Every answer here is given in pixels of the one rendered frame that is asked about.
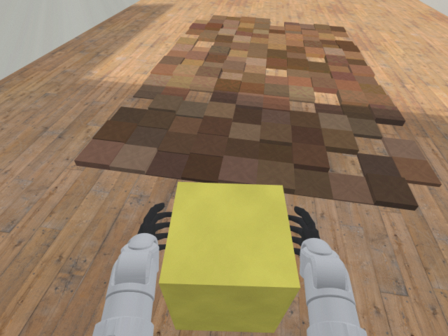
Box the right robot forearm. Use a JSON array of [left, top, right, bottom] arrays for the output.
[[300, 238, 367, 336]]

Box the left robot forearm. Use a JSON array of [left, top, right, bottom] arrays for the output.
[[92, 233, 159, 336]]

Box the robot right hand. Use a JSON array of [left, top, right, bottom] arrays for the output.
[[288, 206, 320, 256]]

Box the carton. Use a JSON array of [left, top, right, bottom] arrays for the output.
[[159, 182, 300, 333]]

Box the robot left hand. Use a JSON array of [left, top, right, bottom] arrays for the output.
[[138, 203, 172, 251]]

